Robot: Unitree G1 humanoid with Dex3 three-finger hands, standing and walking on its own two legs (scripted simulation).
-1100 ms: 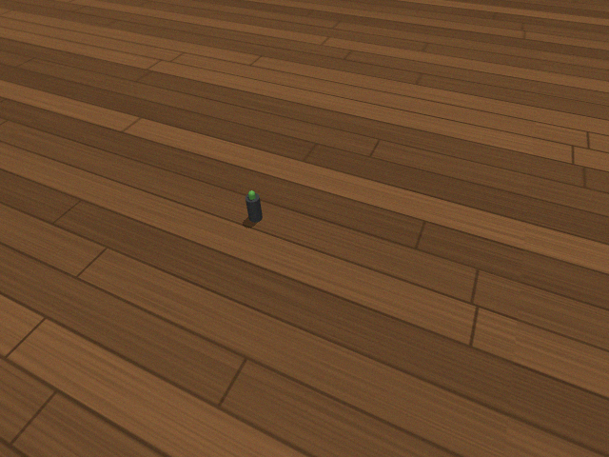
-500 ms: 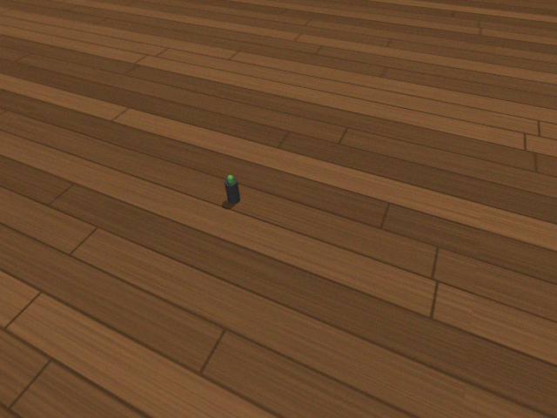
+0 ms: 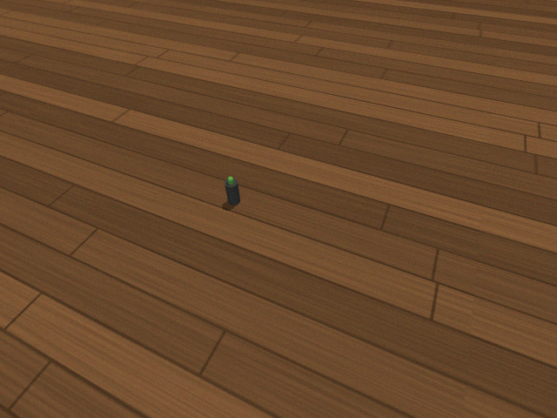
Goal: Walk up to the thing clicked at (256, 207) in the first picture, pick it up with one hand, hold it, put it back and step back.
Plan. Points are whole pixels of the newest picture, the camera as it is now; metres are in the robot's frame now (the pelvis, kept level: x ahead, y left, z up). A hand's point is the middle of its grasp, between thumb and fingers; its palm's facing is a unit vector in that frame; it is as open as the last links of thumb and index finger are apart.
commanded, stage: stand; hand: left
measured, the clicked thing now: (232, 189) +1.25 +0.25 -0.70
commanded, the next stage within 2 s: walk up in 0.02 s
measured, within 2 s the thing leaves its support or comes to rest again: neither
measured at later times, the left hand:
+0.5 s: hand out of the picture +0.14 +0.35 -0.17, palm faces +0.02 -0.94 -0.34, open 7.4 cm
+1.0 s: hand (158, 260) +0.47 +0.28 -0.13, palm faces +0.01 -0.93 -0.37, open 7.4 cm
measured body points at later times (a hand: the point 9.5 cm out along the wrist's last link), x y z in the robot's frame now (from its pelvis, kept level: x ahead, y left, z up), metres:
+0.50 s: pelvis +0.12 +0.06 -0.01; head +0.11 +0.09 +0.44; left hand +0.14 +0.40 -0.15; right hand +0.19 -0.26 -0.10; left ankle +0.13 +0.17 -0.75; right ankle +0.09 -0.09 -0.68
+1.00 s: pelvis +0.34 +0.01 -0.02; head +0.37 -0.01 +0.43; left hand +0.46 +0.32 -0.10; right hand +0.39 -0.30 -0.15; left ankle +0.26 +0.16 -0.66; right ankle +0.40 -0.07 -0.75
